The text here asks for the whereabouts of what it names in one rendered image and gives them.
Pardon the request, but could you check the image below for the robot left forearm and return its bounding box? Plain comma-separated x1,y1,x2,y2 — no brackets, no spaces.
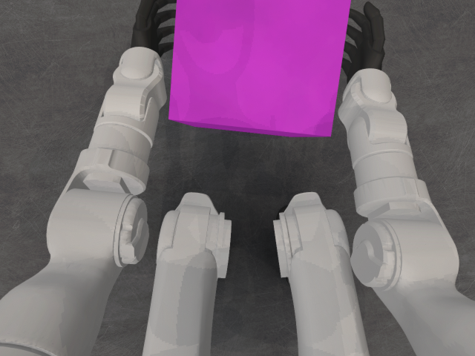
47,47,167,253

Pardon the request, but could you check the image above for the robot left shin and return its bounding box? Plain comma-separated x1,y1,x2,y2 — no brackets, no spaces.
157,192,219,261

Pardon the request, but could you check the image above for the robot right forearm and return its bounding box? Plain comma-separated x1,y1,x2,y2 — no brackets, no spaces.
338,68,459,271

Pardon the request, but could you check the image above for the right robot thigh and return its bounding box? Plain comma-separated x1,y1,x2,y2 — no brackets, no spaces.
273,204,370,356

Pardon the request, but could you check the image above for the robot right hand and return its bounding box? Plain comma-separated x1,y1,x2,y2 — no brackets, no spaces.
341,1,385,84

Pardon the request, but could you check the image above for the carton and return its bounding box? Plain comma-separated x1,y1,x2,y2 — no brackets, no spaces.
168,0,351,137

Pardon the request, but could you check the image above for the robot left hand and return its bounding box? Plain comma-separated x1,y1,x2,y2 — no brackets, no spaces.
131,0,177,57

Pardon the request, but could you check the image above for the right robot upper arm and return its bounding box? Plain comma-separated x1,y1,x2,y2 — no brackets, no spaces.
350,218,475,356

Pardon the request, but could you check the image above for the left robot upper arm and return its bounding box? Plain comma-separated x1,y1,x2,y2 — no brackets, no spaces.
0,188,149,356

